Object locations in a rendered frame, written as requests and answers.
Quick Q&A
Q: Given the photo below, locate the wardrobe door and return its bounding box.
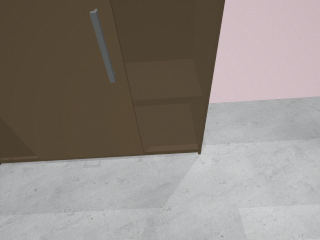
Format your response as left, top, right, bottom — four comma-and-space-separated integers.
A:
0, 0, 144, 160
0, 117, 36, 158

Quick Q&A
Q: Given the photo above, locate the handle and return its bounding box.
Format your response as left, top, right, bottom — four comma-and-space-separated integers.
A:
89, 9, 116, 83

